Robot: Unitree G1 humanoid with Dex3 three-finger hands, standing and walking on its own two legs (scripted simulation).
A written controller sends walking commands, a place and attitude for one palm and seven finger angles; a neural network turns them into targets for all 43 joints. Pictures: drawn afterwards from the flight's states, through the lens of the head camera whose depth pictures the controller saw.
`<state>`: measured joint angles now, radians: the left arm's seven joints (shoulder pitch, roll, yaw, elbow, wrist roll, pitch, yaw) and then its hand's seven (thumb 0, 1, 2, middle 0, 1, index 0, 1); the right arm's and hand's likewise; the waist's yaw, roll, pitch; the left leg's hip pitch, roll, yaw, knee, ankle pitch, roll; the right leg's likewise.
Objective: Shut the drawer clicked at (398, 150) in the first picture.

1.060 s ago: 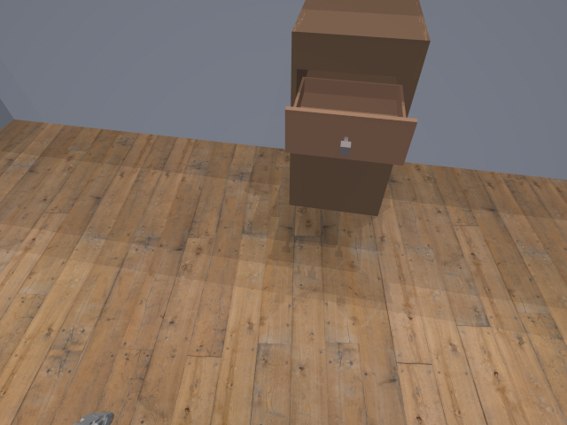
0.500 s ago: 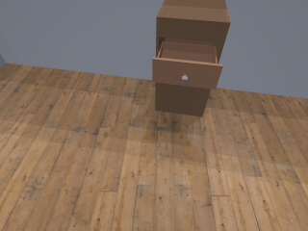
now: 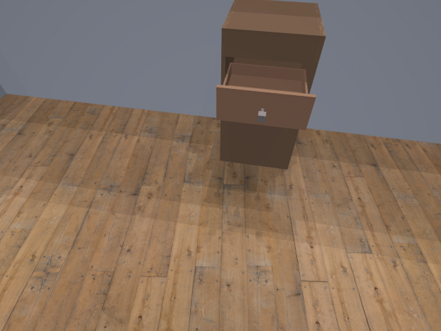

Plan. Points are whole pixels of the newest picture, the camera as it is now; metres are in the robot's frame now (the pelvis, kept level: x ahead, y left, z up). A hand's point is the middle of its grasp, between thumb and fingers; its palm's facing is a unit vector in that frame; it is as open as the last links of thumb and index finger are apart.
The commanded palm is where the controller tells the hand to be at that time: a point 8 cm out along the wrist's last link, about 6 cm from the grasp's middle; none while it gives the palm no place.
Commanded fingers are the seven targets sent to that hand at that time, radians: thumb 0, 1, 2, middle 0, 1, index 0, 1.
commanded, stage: look at it before walking up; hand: left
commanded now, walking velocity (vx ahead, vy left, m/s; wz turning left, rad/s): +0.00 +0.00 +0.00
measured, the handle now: (262, 114) +0.93 -0.12 -0.16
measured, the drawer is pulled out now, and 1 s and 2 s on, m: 0.26 0.26 0.26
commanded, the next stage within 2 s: walk to a spot facing it in 0.38 s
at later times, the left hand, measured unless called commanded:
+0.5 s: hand out of the picture +0.07 +0.25 -0.16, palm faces -0.03 -0.94 -0.33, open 7.4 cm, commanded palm none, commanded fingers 0.00 0.90 0.90 -0.20 -0.30 -0.20 -0.30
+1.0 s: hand out of the picture +0.05 +0.16 -0.17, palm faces -0.15 -0.96 -0.25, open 7.4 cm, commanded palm none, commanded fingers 0.00 0.90 0.90 -0.20 -0.30 -0.20 -0.30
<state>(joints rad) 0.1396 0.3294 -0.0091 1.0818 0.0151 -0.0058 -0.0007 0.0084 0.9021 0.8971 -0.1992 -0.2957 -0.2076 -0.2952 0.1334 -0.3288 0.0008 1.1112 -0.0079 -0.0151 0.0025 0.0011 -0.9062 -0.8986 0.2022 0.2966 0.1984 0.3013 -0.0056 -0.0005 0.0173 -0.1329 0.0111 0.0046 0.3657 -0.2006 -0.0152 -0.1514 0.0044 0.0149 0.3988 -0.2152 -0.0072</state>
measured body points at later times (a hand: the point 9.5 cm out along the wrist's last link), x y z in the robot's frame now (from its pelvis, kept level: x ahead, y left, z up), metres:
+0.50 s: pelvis +0.01 +0.00 +0.00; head +0.01 +0.00 +0.45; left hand +0.07 +0.30 -0.13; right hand +0.08 -0.29 -0.13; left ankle +0.00 +0.13 -0.75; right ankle +0.00 -0.11 -0.75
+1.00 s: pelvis -0.01 -0.03 -0.02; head +0.01 -0.05 +0.43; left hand +0.06 +0.21 -0.15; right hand +0.01 -0.29 -0.17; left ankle +0.00 +0.12 -0.68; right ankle -0.01 -0.10 -0.75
